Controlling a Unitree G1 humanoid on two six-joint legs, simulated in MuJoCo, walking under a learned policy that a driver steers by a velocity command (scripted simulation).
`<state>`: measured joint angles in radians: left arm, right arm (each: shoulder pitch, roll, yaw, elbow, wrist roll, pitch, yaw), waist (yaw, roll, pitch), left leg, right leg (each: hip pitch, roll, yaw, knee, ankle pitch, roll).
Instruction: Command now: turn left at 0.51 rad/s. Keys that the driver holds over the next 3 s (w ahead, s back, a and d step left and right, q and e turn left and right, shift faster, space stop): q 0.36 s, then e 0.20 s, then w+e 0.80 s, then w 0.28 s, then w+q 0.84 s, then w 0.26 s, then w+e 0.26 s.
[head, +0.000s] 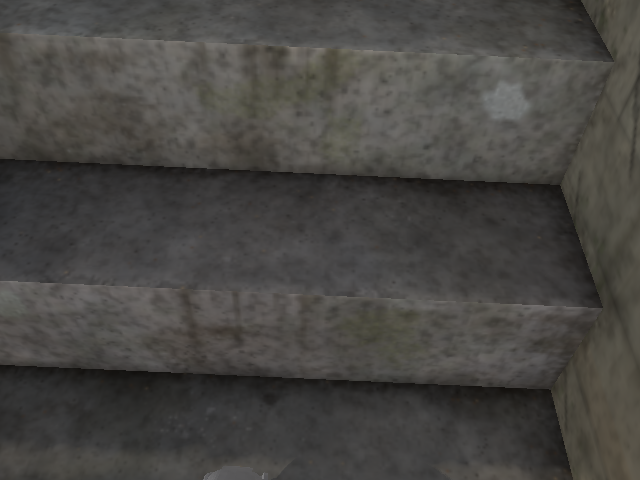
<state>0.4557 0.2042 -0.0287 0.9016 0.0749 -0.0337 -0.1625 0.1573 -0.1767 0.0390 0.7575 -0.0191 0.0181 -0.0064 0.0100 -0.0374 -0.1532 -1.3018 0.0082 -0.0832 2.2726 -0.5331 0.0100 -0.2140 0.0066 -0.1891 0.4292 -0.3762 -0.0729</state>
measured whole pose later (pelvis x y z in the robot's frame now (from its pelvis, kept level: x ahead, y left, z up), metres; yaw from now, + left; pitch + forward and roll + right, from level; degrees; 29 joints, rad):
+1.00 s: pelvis +0.17 +0.07 +0.19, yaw +1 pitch +9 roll -3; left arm 0.56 0.17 0.05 0.92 0.05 -0.03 -0.11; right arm 0.07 -0.24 -0.03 0.84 -0.05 -0.05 0.05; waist 0.10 0.05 -0.18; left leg -0.86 0.06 -0.02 1.63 -0.34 0.14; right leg -0.40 0.10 0.01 0.68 -0.46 -0.11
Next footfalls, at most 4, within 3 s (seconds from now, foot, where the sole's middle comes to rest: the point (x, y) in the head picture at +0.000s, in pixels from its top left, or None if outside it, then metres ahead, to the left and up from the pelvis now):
0.36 left None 0.18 0.19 -0.56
0.90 right None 0.15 -0.03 -0.56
1.24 left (174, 434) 0.43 0.23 -0.34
1.70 right None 0.37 0.00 -0.35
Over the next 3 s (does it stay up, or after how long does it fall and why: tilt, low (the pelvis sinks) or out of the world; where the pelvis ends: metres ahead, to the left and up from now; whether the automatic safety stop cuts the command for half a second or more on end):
stays up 0.83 0.12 0.84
